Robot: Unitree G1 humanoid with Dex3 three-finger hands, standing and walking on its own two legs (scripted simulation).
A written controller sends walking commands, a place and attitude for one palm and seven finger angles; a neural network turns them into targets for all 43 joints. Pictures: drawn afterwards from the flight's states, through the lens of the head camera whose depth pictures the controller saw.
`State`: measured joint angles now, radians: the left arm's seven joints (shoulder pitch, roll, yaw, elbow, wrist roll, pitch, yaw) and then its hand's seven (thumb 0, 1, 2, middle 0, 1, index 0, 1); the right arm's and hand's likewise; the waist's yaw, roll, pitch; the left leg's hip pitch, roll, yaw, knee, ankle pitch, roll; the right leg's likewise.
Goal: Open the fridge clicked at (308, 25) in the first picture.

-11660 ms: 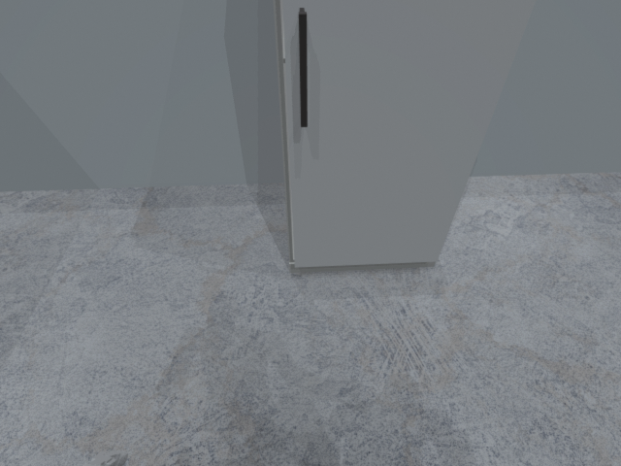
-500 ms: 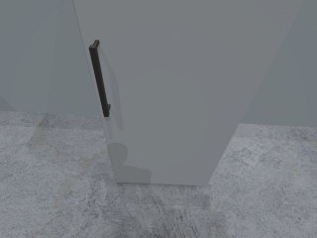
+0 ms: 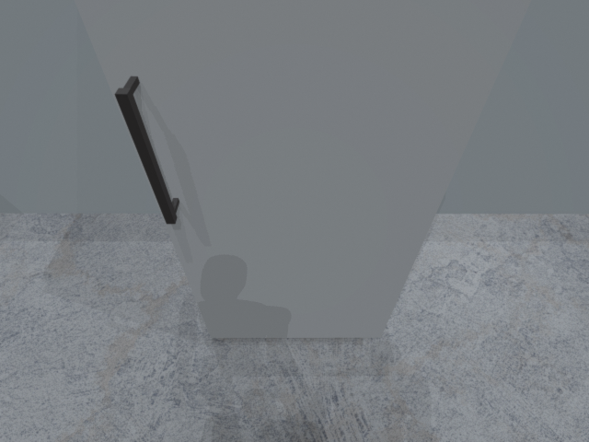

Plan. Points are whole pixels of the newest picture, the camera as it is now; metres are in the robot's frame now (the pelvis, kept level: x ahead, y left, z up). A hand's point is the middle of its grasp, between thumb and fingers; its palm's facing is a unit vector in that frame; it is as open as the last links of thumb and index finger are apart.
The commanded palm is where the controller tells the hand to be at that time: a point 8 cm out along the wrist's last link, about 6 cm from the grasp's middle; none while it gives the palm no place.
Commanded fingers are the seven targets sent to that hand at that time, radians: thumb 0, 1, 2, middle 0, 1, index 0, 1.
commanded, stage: come to a stop and stand still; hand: left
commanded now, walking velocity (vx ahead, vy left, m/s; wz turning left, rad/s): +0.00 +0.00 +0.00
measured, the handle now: (154, 159) +0.52 +0.26 +0.10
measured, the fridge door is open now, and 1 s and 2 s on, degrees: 0 0 0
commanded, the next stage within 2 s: look again from close up in 0.12 s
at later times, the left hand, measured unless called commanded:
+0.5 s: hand out of the picture -0.05 +0.20 -0.18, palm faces +0.02 -0.98 -0.18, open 7.4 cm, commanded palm none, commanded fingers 0.00 0.90 0.90 -0.20 -0.30 -0.20 -0.30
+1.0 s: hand out of the picture -0.09 +0.19 -0.18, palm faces +0.03 -0.98 -0.17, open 7.4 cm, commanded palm none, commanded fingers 0.00 0.90 0.90 -0.20 -0.30 -0.20 -0.30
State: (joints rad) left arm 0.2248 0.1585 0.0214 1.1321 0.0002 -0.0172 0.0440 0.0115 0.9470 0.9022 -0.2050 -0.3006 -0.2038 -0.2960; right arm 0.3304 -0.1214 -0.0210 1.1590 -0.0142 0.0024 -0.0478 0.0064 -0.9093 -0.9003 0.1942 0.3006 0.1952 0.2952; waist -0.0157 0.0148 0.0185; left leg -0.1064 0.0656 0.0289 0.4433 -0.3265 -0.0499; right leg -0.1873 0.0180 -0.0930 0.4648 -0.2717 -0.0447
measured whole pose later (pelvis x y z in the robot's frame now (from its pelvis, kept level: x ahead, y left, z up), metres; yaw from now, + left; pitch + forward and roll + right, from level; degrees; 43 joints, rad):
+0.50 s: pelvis -0.04 +0.04 +0.00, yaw -1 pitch -3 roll +0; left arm 0.33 0.14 -0.01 1.11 0.02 0.00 0.04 0.00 0.91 0.90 -0.21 -0.30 -0.20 -0.30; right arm 0.29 -0.16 -0.01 1.03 -0.02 0.00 -0.03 0.01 -0.93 -0.90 0.19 0.30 0.20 0.30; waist 0.01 0.00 -0.01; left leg -0.19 0.00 0.07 0.52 -0.28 0.03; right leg -0.23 -0.03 -0.05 0.51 -0.23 0.00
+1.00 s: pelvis -0.06 +0.04 +0.00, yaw -1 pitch -1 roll +1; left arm 0.38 0.12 -0.01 1.09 0.02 -0.01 0.03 0.00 0.91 0.90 -0.20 -0.30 -0.20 -0.30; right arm 0.35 -0.14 0.00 1.07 -0.02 0.00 -0.02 0.01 -0.91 -0.90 0.19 0.30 0.20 0.30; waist 0.01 0.00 0.00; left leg -0.24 -0.01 0.07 0.49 -0.23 0.03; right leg -0.29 -0.04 -0.05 0.50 -0.20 0.00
